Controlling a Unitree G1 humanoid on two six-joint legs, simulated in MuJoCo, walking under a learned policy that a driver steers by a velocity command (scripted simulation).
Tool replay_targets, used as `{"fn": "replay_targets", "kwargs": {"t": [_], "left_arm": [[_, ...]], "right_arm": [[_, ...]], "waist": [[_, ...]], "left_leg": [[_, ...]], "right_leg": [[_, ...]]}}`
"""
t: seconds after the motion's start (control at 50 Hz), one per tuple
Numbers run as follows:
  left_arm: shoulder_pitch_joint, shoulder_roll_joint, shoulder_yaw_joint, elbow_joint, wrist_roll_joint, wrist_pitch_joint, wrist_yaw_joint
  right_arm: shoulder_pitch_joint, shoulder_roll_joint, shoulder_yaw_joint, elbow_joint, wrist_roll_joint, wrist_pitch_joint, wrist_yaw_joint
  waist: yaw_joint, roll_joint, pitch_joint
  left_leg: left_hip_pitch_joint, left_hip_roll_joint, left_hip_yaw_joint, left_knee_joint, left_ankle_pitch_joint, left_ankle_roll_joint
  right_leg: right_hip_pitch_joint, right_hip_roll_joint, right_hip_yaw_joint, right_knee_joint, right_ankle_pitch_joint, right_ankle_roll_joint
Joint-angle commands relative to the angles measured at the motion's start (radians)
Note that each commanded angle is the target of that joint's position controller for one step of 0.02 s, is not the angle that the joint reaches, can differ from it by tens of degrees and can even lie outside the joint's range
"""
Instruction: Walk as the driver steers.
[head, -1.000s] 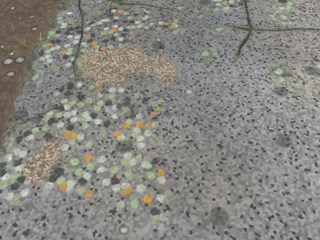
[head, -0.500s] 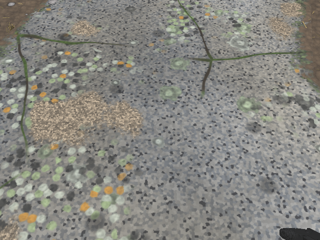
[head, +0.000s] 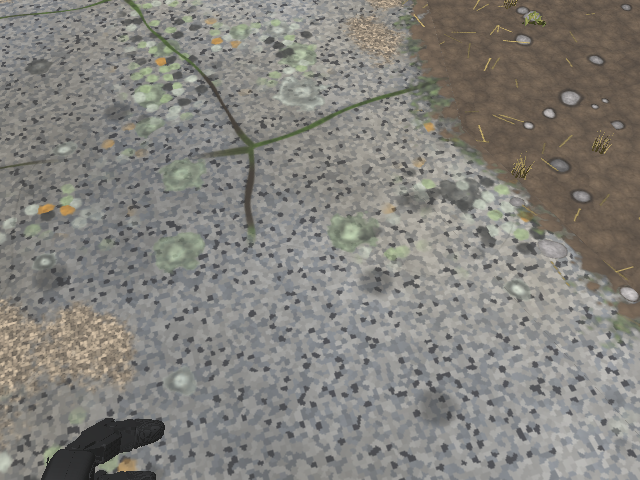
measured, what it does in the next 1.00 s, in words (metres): walks ahead, turning left: left foot, then right foot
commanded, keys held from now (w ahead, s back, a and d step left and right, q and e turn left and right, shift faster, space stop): q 0.28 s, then w+q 0.66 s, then w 0.06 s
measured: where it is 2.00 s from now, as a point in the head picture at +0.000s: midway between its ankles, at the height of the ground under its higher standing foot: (129, 349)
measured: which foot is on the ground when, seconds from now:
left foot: up 0.00-0.44, down 0.46-0.94, up 0.96-1.00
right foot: down 0.00-0.46, up 0.48-0.90, down 0.92-1.00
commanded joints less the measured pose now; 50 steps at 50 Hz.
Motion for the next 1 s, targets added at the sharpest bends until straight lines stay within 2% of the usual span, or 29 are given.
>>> {"fn": "replay_targets", "kwargs": {"t": [0.02, 0.04, 0.06, 0.1, 0.14, 0.18, 0.26, 0.38, 0.44, 0.46, 0.48, 0.5, 0.52, 0.54, 0.56, 0.58, 0.6, 0.64, 0.68, 0.74, 0.8, 0.84, 0.88, 0.9, 0.92, 0.94, 0.96, 0.98, 1.0], "left_arm": [[0.309, 0.185, 0.06, 0.013, 0.004, 0.002, 0.015], [0.247, 0.152, 0.052, 0.023, -0.009, -0.004, 0.013], [0.192, 0.123, 0.045, 0.026, -0.014, -0.007, 0.011], [0.12, 0.102, 0.043, 0.037, 0.001, -0.019, 0.01], [0.07, 0.119, 0.05, 0.045, 0.01, -0.028, 0.018], [0.062, 0.135, 0.056, 0.063, 0.008, -0.024, 0.036], [0.069, 0.155, 0.063, 0.092, -0.001, 0.002, 0.063], [0.113, 0.21, 0.086, 0.129, -0.036, 0.022, 0.049], [0.106, 0.204, 0.088, 0.144, -0.053, 0.027, 0.046], [0.107, 0.174, 0.08, 0.148, -0.046, 0.026, 0.044], [0.065, 0.11, 0.06, 0.117, -0.02, 0.019, 0.04], [-0.006, 0.082, 0.05, 0.039, -0.011, -0.002, 0.038], [-0.048, 0.141, 0.061, 0.046, -0.034, -0.026, 0.022], [-0.047, 0.156, 0.065, 0.043, -0.052, -0.042, 0.007], [-0.022, 0.159, 0.069, 0.067, -0.041, -0.049, 0.005], [-0.022, 0.166, 0.073, 0.076, -0.021, -0.053, 0.007], [-0.017, 0.157, 0.073, 0.083, -0.016, -0.052, 0.006], [-0.027, 0.129, 0.067, 0.086, -0.016, -0.048, 0.006], [-0.071, 0.098, 0.055, 0.076, -0.02, -0.045, 0.007], [-0.144, 0.077, 0.042, 0.053, -0.029, -0.048, -0.003], [-0.179, 0.098, 0.043, 0.034, -0.038, -0.056, -0.013], [-0.152, 0.127, 0.052, 0.037, -0.039, -0.065, -0.015], [-0.078, 0.156, 0.065, 0.054, -0.038, -0.074, -0.013], [0.017, 0.18, 0.08, 0.082, -0.033, -0.077, -0.007], [0.158, 0.219, 0.095, 0.105, -0.02, -0.081, 0.0], [0.312, 0.301, 0.114, 0.122, -0.001, -0.075, 0.009], [0.329, 0.277, 0.104, 0.148, -0.007, -0.07, -0.004], [0.267, 0.192, 0.081, 0.14, -0.023, -0.066, -0.004], [0.219, 0.151, 0.068, 0.135, -0.025, -0.057, 0.0]], "right_arm": [[-0.006, -0.152, -0.024, -0.078, 0.034, -0.027, 0.004], [-0.035, -0.122, -0.019, -0.078, 0.027, -0.019, -0.004], [-0.044, -0.114, -0.024, -0.071, 0.012, -0.003, -0.013], [0.015, -0.079, -0.026, -0.052, 0.006, 0.04, -0.025], [0.013, -0.062, -0.03, -0.074, 0.001, 0.066, -0.035], [-0.039, -0.06, -0.033, -0.111, -0.007, 0.076, -0.037], [-0.136, -0.058, -0.033, -0.17, -0.009, 0.085, -0.014], [-0.24, -0.083, -0.047, -0.245, 0.0, 0.1, 0.018], [-0.172, -0.075, -0.053, -0.221, 0.001, 0.082, 0.024], [-0.078, -0.11, -0.073, -0.188, 0.005, 0.077, 0.014], [0.062, -0.223, -0.111, -0.159, 0.012, 0.071, -0.003], [0.091, -0.318, -0.124, -0.176, 0.0, 0.049, 0.004], [0.08, -0.226, -0.095, -0.194, -0.005, 0.022, 0.016], [0.046, -0.182, -0.08, -0.204, -0.003, 0.005, 0.016], [0.0, -0.157, -0.073, -0.218, 0.006, 0.001, 0.013], [-0.039, -0.136, -0.064, -0.227, 0.015, 0.005, 0.006], [-0.055, -0.128, -0.057, -0.239, 0.007, 0.006, -0.004], [-0.046, -0.151, -0.063, -0.247, -0.002, 0.005, -0.02], [-0.025, -0.167, -0.069, -0.245, 0.002, 0.005, -0.033], [0.011, -0.175, -0.074, -0.239, 0.005, 0.008, -0.04], [0.047, -0.175, -0.077, -0.229, 0.011, 0.012, -0.04], [0.04, -0.175, -0.079, -0.23, 0.013, 0.015, -0.042], [0.021, -0.17, -0.08, -0.237, 0.009, 0.023, -0.043], [0.005, -0.15, -0.072, -0.246, 0.005, 0.025, -0.041], [-0.013, -0.109, -0.055, -0.266, -0.006, 0.025, -0.036], [0.073, -0.03, -0.032, -0.296, -0.01, 0.019, -0.037], [0.135, -0.037, -0.024, -0.307, 0.022, 0.008, -0.036], [0.09, -0.128, -0.046, -0.283, 0.036, 0.007, -0.034], [0.007, -0.145, -0.048, -0.293, 0.025, 0.008, -0.032]], "waist": [[0.178, -0.11, -0.365], [0.139, -0.063, -0.269], [0.107, -0.055, -0.203], [0.042, -0.071, -0.171], [0.017, -0.086, -0.144], [0.023, -0.093, -0.123], [0.058, -0.085, -0.11], [0.099, -0.073, -0.066], [0.056, -0.041, -0.065], [0.022, -0.004, -0.095], [-0.019, 0.217, -0.141], [-0.017, 0.39, -0.137], [-0.04, 0.215, -0.138], [-0.009, 0.196, -0.111], [0.023, 0.118, -0.088], [0.042, 0.093, -0.07], [0.058, 0.107, -0.072], [0.063, 0.09, -0.074], [0.052, 0.081, -0.054], [0.02, 0.125, -0.025], [0.006, 0.133, -0.008], [0.025, 0.148, -0.009], [0.063, 0.177, -0.031], [0.113, 0.172, -0.082], [0.18, 0.136, -0.202], [0.181, -0.084, -0.388], [0.146, -0.328, -0.429], [0.152, -0.198, -0.267], [0.151, -0.118, -0.163]], "left_leg": [[-0.521, -0.013, -0.179, 0.487, -0.106, 0.008], [-0.533, 0.026, -0.148, 0.415, -0.037, 0.002], [-0.502, 0.048, -0.134, 0.365, 0.024, -0.008], [-0.34, 0.048, -0.11, 0.339, 0.119, -0.026], [-0.329, 0.04, -0.097, 0.295, 0.175, -0.042], [-0.357, 0.054, -0.097, 0.213, 0.252, -0.042], [-0.343, 0.06, -0.067, 0.056, 0.355, -0.025], [-0.372, 0.052, -0.022, -0.082, 0.199, 0.046], [-0.211, -0.008, 0.058, -0.261, 0.238, 0.103], [-0.067, -0.038, 0.047, -0.309, 0.249, 0.136], [0.13, 0.121, -0.223, -0.386, 0.383, 0.222], [0.304, 0.287, -0.724, -0.523, 0.227, 0.407], [0.329, 0.306, -0.709, -0.562, 0.221, 0.412], [0.297, 0.284, -0.618, -0.556, 0.264, 0.376], [0.241, 0.249, -0.524, -0.541, 0.342, 0.336], [0.192, 0.225, -0.462, -0.553, 0.424, 0.311], [0.146, 0.2, -0.417, -0.568, 0.494, 0.296], [0.116, 0.163, -0.354, -0.587, 0.597, 0.287], [0.076, 0.128, -0.303, -0.593, 0.599, 0.266], [0.015, 0.103, -0.281, -0.592, 0.525, 0.244], [0.007, 0.127, -0.33, -0.568, 0.477, 0.234], [0.03, 0.146, -0.372, -0.533, 0.475, 0.218], [0.042, 0.148, -0.397, -0.467, 0.553, 0.2], [0.024, 0.104, -0.377, -0.368, 0.655, 0.177], [-0.067, 0.038, -0.336, -0.155, 0.632, 0.141], [-0.36, -0.083, -0.235, 0.21, 0.319, 0.073], [-0.575, -0.117, -0.24, 0.427, -0.067, 0.057], [-0.649, -0.053, -0.256, 0.513, 0.005, 0.057], [-0.64, -0.013, -0.212, 0.504, 0.084, 0.063]], "right_leg": [[0.748, -0.382, 0.352, -0.092, 0.835, -0.259], [0.628, -0.322, 0.267, -0.133, 0.731, -0.21], [0.511, -0.29, 0.211, -0.183, 0.643, -0.184], [0.311, -0.263, 0.115, -0.272, 0.597, -0.174], [0.245, -0.267, 0.05, -0.313, 0.572, -0.189], [0.245, -0.27, 0.003, -0.337, 0.485, -0.183], [0.28, -0.276, -0.056, -0.352, 0.309, -0.171], [0.385, -0.352, 0.004, -0.353, -0.153, -0.141], [0.351, -0.31, -0.055, -0.235, -0.221, -0.081], [0.284, -0.26, -0.108, -0.093, -0.171, -0.042], [0.083, -0.153, -0.214, 0.283, -0.177, 0.037], [-0.335, 0.047, -0.104, 0.552, -0.534, 0.097], [-0.437, 0.003, 0.061, 0.654, -0.523, 0.079], [-0.45, -0.03, 0.085, 0.63, -0.421, 0.05], [-0.411, -0.06, 0.085, 0.583, -0.339, 0.044], [-0.37, -0.074, 0.084, 0.502, -0.267, 0.049], [-0.303, -0.076, 0.082, 0.454, -0.205, 0.058], [-0.252, -0.045, 0.06, 0.358, -0.102, 0.086], [-0.208, -0.018, 0.057, 0.205, -0.006, 0.103], [-0.126, 0.016, 0.053, 0.026, 0.11, 0.112], [-0.075, 0.023, 0.072, -0.045, 0.13, 0.104], [-0.031, 0.018, 0.092, -0.077, 0.103, 0.088], [0.064, 0.028, 0.075, -0.094, 0.038, 0.062], [0.202, 0.04, 0.054, -0.128, 0.041, 0.038], [0.441, -0.044, 0.124, -0.106, 0.027, -0.012], [0.816, -0.286, 0.471, -0.119, -0.134, -0.13], [0.885, -0.396, 0.849, -0.284, -0.378, -0.213], [0.755, -0.366, 0.758, -0.322, -0.515, -0.18], [0.614, -0.326, 0.599, -0.323, -0.441, -0.147]]}}
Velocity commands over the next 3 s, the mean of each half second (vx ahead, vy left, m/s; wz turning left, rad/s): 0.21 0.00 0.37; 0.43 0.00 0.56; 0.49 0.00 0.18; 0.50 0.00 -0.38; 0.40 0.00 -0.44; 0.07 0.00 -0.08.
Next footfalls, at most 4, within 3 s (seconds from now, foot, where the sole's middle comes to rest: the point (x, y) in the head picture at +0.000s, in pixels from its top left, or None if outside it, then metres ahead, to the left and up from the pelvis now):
0.46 left None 0.15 0.15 -0.76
0.92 right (287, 438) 0.52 0.06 -0.76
1.40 left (103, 422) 0.58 0.44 -0.76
1.96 right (145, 269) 0.96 0.39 -0.76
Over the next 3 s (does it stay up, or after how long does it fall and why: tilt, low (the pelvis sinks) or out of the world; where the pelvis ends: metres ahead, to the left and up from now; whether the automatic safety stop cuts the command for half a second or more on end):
stays up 1.14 0.52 0.01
